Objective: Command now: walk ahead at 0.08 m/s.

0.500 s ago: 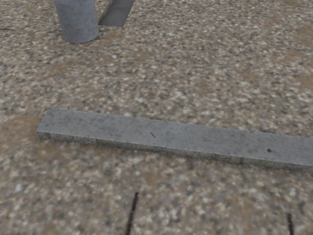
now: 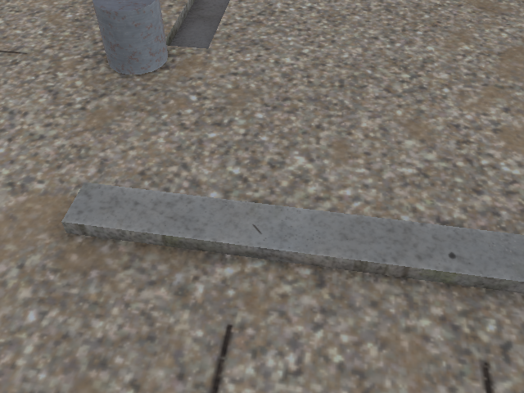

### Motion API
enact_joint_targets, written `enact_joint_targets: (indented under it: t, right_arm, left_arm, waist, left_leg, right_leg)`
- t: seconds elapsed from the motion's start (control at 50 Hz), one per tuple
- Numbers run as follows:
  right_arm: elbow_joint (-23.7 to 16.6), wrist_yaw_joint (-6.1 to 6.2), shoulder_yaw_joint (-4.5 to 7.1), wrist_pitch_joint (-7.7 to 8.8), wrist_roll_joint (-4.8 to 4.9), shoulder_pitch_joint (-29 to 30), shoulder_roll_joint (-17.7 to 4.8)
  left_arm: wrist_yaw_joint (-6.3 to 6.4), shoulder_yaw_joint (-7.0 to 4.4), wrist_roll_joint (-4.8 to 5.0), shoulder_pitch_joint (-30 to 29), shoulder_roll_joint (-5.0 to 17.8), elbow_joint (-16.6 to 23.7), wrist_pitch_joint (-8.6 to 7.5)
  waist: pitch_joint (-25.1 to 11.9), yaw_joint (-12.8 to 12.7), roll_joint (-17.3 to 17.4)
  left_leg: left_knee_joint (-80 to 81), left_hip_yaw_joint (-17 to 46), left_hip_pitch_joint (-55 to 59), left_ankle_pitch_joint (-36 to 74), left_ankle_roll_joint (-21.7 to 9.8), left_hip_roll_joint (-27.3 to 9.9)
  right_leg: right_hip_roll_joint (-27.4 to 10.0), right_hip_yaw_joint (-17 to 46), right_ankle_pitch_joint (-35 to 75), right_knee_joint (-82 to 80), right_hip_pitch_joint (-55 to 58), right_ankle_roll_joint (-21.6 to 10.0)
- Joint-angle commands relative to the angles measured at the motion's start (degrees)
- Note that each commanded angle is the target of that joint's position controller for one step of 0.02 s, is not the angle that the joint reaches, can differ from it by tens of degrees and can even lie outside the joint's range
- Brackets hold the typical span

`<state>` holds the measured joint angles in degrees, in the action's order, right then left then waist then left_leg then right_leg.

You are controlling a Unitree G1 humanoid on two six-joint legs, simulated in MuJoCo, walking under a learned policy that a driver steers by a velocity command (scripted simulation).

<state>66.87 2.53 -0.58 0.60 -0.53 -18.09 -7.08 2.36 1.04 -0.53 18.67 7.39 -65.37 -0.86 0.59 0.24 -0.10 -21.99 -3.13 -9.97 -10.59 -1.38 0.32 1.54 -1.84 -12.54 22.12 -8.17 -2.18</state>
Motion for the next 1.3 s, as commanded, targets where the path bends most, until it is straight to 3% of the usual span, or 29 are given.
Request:
enact_joint_targets:
  t: [0.02,0.08,0.14,0.18,0.24,0.3,0.32,0.34,0.36,0.38,0.42,0.5,0.6,0.68,0.74,0.76,0.78,0.8,0.82,0.84,0.86,0.88,0.9,0.96,1.0,1.1,1.2,1.26,1.3]
  right_arm:
    - [-0.1,0.04,0.64,0.02,-0.08,-4.6,-4.1]
    - [-1.8,-0.54,1.27,-0.52,-0.63,-3.7,-4.8]
    - [-4.6,-1.49,0.81,0.5,-1.73,-0.2,-1.8]
    - [-6.7,-2.11,1.51,1.61,-1.73,1.9,-4.1]
    - [-8.3,-2.66,1.68,3.01,-0.67,1.0,-3.5]
    - [-4.7,-2.46,2.12,3.77,-0.1,-9.3,-2.6]
    - [-3.3,-1.95,2.89,4.19,-0.6,-14.7,-5.1]
    - [-2.6,-1.45,4.68,4.19,-0.75,-21.7,-12.2]
    - [-1.8,-1.47,5.0,3.24,-0.47,-21.9,-12.6]
    - [-3.6,-1.8,4.38,3.15,-1.07,-16.1,-10.1]
    - [-6.1,-2.05,3.93,4.14,-0.63,-9.5,-8.7]
    - [-4.0,-1.21,2.87,5.59,-0.67,-13.6,-6.2]
    - [-3.4,-0.9,1.58,6.41,-0.64,-14.1,-5.1]
    - [-3.1,-0.25,1.92,6.77,-0.25,-14.4,-7.9]
    - [-3.7,0.87,2.95,6.16,-0.26,-12.6,-11.1]
    - [-4.2,0.71,3.46,5.7,-0.42,-12.1,-12.2]
    - [-5.3,0.04,3.76,5.57,-0.37,-10.4,-12.7]
    - [-8.2,-1.13,3.04,5.59,-0.56,-10.8,-7.4]
    - [-11.4,-2.19,3.49,5.97,0.34,-8.9,-8.0]
    - [-13.6,-2.62,3.75,6.73,-0.09,-2.1,-10.0]
    - [-14.8,-2.72,3.77,7.36,0.08,0.1,-10.3]
    - [-14.6,-2.46,3.88,7.17,-0.32,0.2,-9.7]
    - [-14.8,-2.33,3.85,6.13,-1.33,-0.6,-9.0]
    - [-15.7,-2.75,3.78,3.13,-2.42,-1.0,-7.6]
    - [-17.7,-3.1,3.8,2.38,-2.4,3.6,-7.8]
    - [-21.4,-4.0,3.48,2.05,-1.55,15.3,-8.1]
    - [-24.3,-4.1,2.67,2.59,-0.85,23.0,-7.8]
    - [-23.7,-3.62,3.19,3.25,-0.84,18.3,-9.5]
    - [-19.3,-2.55,4.56,3.92,-0.74,3.9,-12.1]
  left_arm:
    - [0.07,-0.86,-0.07,4.7,4.7,0.2,-0.01]
    - [-0.39,-2.06,-0.38,5.8,6.7,1.2,0.84]
    - [-0.47,-3.53,-0.43,10.8,9.0,0.2,0.58]
    - [-0.61,-4.19,-0.63,10.0,9.7,0.5,-0.04]
    - [-0.67,-4.8,-0.25,6.4,10.1,1.7,-1.41]
    - [-0.91,-4.98,0.19,1.9,9.0,3.0,-1.58]
    - [-1.08,-4.42,-0.23,0.5,6.9,4.1,-2.08]
    - [-1.68,-2.97,0.12,-0.5,1.8,6.5,-2.77]
    - [-2.13,-4.11,-1.9,-2.6,6.9,7.9,-2.81]
    - [-2.96,-4.3,-2.41,-3.9,7.4,8.0,-2.86]
    - [-4.01,-4.0,-1.42,-2.5,5.2,7.0,-3.28]
    - [-4.49,-4.28,-1.07,-4.6,4.9,7.7,-2.11]
    - [-4.47,-3.19,-1.04,-16.5,2.9,13.8,-1.82]
    - [-4.39,-3.17,-0.8,-19.5,4.4,15.7,-1.67]
    - [-3.91,-4.71,-0.8,-8.9,7.7,13.0,-2.11]
    - [-3.72,-5.62,-0.93,-1.2,9.2,10.6,-2.32]
    - [-3.38,-6.89,-1.64,5.7,11.6,8.7,-2.42]
    - [-2.86,-8.27,-1.95,6.9,16.6,9.2,-1.95]
    - [-3.07,-8.54,-1.17,5.7,18.1,9.7,-1.24]
    - [-2.87,-8.1,-0.46,1.7,16.4,9.8,-1.13]
    - [-2.9,-7.35,-0.02,-1.6,13.5,10.5,-1.39]
    - [-2.86,-6.75,-0.12,-3.9,11.3,10.8,-1.84]
    - [-2.51,-6.26,0.13,-4.4,10.2,11.0,-2.33]
    - [-2.11,-5.94,0.51,-2.0,11.3,10.6,-3.91]
    - [-2.07,-5.89,0.63,0.9,12.0,10.1,-4.17]
    - [-2.19,-5.16,0.49,8.1,11.0,8.9,-4.06]
    - [-1.17,-4.7,-0.69,11.9,11.5,8.1,-4.08]
    - [-0.59,-4.84,-0.95,8.8,13.1,8.6,-4.52]
    - [-0.89,-5.13,-0.98,6.4,14.4,8.7,-4.81]
  waist:
    - [3.5,0.0,-0.3]
    - [8.9,-0.8,-1.8]
    - [9.5,-3.1,-8.4]
    - [8.6,-2.7,-6.8]
    - [7.8,-0.1,-6.0]
    - [7.1,5.0,-3.1]
    - [5.7,6.8,3.0]
    - [2.4,8.6,18.5]
    - [6.3,7.3,14.6]
    - [9.7,4.0,6.6]
    - [8.8,0.5,2.9]
    - [6.0,0.1,3.8]
    - [7.7,0.6,4.5]
    - [7.8,0.3,5.6]
    - [0.6,-4.7,7.6]
    - [-3.8,-7.8,8.1]
    - [-6.9,-11.7,6.6]
    - [-11.4,-8.9,-4.5]
    - [-15.5,-7.3,-8.5]
    - [-7.1,-6.3,-2.2]
    - [-1.7,-4.0,1.5]
    - [1.2,-1.2,5.5]
    - [1.9,0.7,5.7]
    - [1.5,2.5,2.3]
    - [2.7,1.3,-0.2]
    - [2.8,-3.6,-3.1]
    - [3.6,-6.1,-4.4]
    - [2.5,-2.0,-4.6]
    - [-3.8,4.8,-3.9]
  left_leg:
    - [3.5,5.4,-1.0,-7.8,-1.3,-3.9]
    - [-1.1,4.3,-9.2,-25.8,-3.2,-1.4]
    - [-14.5,-1.2,-16.9,-14.1,-2.4,0.9]
    - [-20.5,0.3,-18.5,-13.1,-2.6,-1.5]
    - [-17.4,1.0,-15.4,-13.6,-2.8,-2.5]
    - [-1.4,-3.1,7.1,-6.6,-3.0,2.3]
    - [3.3,4.6,15.4,-11.0,-3.4,-2.8]
    - [15.7,28.7,22.0,-30.2,-7.2,-17.6]
    - [17.6,37.7,16.5,-35.7,-11.2,-22.8]
    - [16.9,34.0,11.5,-33.0,-11.2,-21.2]
    - [18.0,23.3,8.9,-19.7,-8.7,-16.6]
    - [15.6,8.9,12.2,5.8,-5.8,-12.8]
    - [14.5,-0.9,8.7,25.4,-4.8,-11.2]
    - [10.9,-5.6,10.8,43.0,-4.2,-12.4]
    - [-7.0,-8.0,14.7,63.1,-3.4,-13.8]
    - [-18.1,-7.9,13.1,60.5,-3.6,-14.1]
    - [-32.6,-8.5,5.0,47.3,-3.5,-12.7]
    - [-54.5,-8.5,-12.8,1.2,-2.2,-5.2]
    - [-67.6,2.3,-28.2,-19.0,-1.8,3.6]
    - [-64.7,6.7,-34.5,-11.9,-3.0,-1.5]
    - [-59.2,6.1,-32.7,-6.6,-2.7,-3.9]
    - [-54.4,6.0,-28.7,-5.0,-2.0,-5.5]
    - [-51.3,6.1,-24.8,-5.6,-0.8,-6.3]
    - [-43.7,4.6,-21.8,-5.7,1.8,-7.1]
    - [-38.0,2.9,-24.1,-0.5,2.7,-7.5]
    - [-23.8,0.6,-27.9,11.4,2.1,-6.1]
    - [-15.8,-1.0,-28.9,10.4,0.2,-3.1]
    - [-10.5,-1.2,-19.3,4.7,-2.8,-0.2]
    - [-5.0,-1.6,-2.6,4.4,-5.2,2.6]
  right_leg:
    - [-5.2,6.6,-8.3,-5.7,-4.7,-1.6]
    - [-5.8,10.2,-30.0,-6.3,-9.0,-4.9]
    - [-15.8,23.9,-35.3,-14.2,-2.9,-10.1]
    - [-19.1,26.7,-30.5,-16.5,-2.8,-12.1]
    - [-17.1,21.4,-24.4,-15.2,-4.3,-10.5]
    - [-9.8,11.4,-19.2,-5.7,-16.6,-7.6]
    - [-6.0,6.4,-16.0,4.9,-23.0,-5.8]
    - [1.0,-2.7,-15.0,24.2,-32.5,-2.9]
    - [-0.3,-1.0,-17.2,34.2,-37.4,-3.6]
    - [-3.6,1.7,-12.2,38.6,-37.9,-4.0]
    - [-5.7,2.6,-3.4,37.9,-34.8,-3.0]
    - [-4.5,0.9,2.7,38.7,-35.5,-2.1]
    - [-2.1,-2.9,9.7,24.7,-32.6,-2.2]
    - [0.1,-8.0,10.0,14.5,-23.8,-4.6]
    - [4.7,-9.9,4.1,13.6,-11.9,-8.8]
    - [5.4,-8.6,3.5,11.1,-3.4,-10.7]
    - [2.4,-3.1,0.8,6.5,7.2,-13.1]
    - [-13.5,20.4,-3.5,5.4,20.1,-18.9]
    - [-21.1,47.1,-7.7,-5.1,26.4,-26.2]
    - [-19.3,39.8,-10.5,-8.5,20.6,-22.8]
    - [-18.1,33.7,-5.4,-10.2,11.9,-20.2]
    - [-15.6,28.6,2.7,-10.9,4.9,-17.9]
    - [-13.1,24.3,9.4,-10.8,0.0,-16.8]
    - [-9.2,16.9,19.5,-10.9,-4.5,-15.5]
    - [-7.7,14.4,22.1,-12.0,-4.5,-13.8]
    - [-6.4,11.9,30.3,-11.3,4.0,-7.8]
    - [-9.1,12.5,36.0,-9.1,14.1,-8.5]
    - [-10.6,11.3,50.3,-3.5,14.9,-7.9]
    - [-9.0,9.8,57.0,11.3,12.8,-6.6]
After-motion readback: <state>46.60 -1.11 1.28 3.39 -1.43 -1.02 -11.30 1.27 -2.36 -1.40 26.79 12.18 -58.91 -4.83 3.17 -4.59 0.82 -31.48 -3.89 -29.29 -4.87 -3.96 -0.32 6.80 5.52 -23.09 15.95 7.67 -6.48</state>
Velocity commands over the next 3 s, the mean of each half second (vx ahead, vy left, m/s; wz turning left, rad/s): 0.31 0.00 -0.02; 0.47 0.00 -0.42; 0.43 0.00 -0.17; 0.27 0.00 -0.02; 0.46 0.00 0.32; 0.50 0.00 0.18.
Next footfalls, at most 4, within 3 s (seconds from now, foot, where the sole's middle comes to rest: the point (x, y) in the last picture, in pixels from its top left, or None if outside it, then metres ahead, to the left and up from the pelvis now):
0.78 right None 0.43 -0.03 -0.78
1.32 left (268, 309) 0.79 0.01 -0.78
1.84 right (332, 316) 0.76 -0.17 -0.78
2.28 left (307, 218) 1.08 -0.12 -0.73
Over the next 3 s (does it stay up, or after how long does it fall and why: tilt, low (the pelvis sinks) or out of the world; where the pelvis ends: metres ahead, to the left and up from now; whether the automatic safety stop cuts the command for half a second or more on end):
stays up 1.36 -0.24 0.00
